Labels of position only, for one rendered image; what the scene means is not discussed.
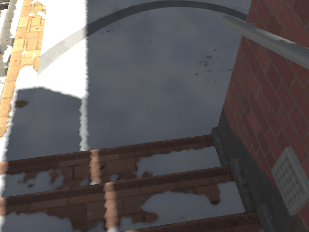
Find stairs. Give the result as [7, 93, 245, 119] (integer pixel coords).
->
[0, 134, 265, 232]
[0, 0, 24, 101]

